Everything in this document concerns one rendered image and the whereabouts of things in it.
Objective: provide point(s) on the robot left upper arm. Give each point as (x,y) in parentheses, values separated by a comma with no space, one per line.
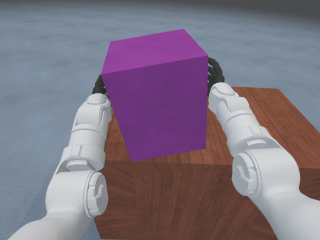
(74,199)

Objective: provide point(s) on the carton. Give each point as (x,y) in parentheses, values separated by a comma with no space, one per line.
(157,85)

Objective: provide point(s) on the robot right forearm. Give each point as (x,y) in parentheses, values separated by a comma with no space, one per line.
(238,122)

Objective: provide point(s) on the robot left forearm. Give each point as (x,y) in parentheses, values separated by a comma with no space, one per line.
(85,151)

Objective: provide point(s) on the left robot hand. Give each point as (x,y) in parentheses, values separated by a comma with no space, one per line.
(99,87)

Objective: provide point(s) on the pedestal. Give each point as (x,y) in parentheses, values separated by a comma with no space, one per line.
(190,195)

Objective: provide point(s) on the robot right upper arm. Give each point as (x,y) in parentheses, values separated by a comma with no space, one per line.
(270,178)

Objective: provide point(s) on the right robot hand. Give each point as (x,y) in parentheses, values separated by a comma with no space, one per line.
(216,74)

